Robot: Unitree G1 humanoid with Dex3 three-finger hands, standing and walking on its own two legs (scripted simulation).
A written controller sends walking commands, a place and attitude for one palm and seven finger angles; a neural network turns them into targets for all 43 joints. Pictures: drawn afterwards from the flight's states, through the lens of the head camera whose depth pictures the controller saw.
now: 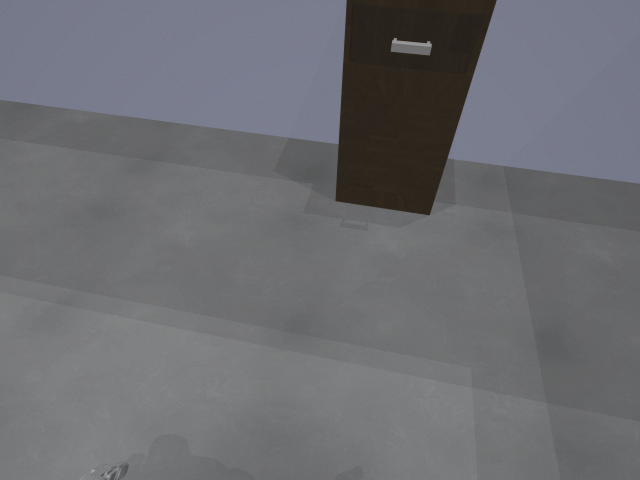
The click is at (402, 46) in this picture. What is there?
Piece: drawer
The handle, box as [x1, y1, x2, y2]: [391, 38, 431, 55]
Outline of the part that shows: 392,40 391,51 429,55 431,47 429,41 427,41 426,43 398,41 396,38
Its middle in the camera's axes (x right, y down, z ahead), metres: +0.29 -0.62 +1.24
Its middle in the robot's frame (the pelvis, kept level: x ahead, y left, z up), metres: +1.36 -0.22 -0.02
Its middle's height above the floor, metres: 0.75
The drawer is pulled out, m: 0.00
